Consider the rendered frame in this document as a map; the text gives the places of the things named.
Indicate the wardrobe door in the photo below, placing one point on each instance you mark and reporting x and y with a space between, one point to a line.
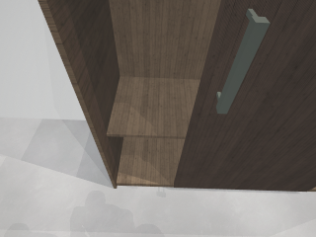
267 140

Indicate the handle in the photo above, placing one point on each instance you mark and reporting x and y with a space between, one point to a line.
249 45

